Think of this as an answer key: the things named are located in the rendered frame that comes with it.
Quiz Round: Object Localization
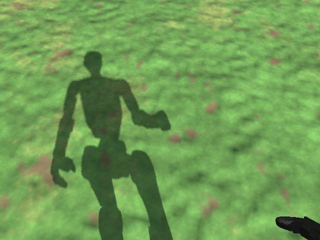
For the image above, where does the robot right hand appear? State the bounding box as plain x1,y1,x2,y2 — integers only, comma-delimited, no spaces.
275,216,320,240

